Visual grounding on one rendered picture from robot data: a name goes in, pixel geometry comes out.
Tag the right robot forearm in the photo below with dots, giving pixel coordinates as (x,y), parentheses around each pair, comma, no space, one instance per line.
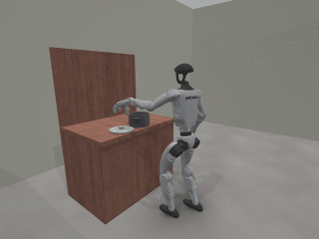
(197,122)

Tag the robot left upper arm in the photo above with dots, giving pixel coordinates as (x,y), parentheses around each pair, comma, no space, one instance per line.
(170,95)

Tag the robot head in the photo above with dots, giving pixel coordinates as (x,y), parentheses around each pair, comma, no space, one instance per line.
(183,69)

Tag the left robot hand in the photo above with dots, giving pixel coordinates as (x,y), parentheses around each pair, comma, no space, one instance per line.
(119,107)

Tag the table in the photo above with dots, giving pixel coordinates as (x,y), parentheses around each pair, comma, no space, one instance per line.
(106,172)

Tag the robot right thigh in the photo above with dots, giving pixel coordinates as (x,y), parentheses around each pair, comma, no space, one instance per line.
(185,158)

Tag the lid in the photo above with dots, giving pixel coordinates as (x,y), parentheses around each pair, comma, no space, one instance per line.
(116,129)

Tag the robot right upper arm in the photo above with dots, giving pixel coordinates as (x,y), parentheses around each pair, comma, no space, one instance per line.
(200,106)

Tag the pot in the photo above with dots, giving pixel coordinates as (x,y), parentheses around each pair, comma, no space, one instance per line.
(139,119)

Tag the left robot forearm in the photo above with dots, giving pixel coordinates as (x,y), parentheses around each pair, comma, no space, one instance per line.
(138,103)

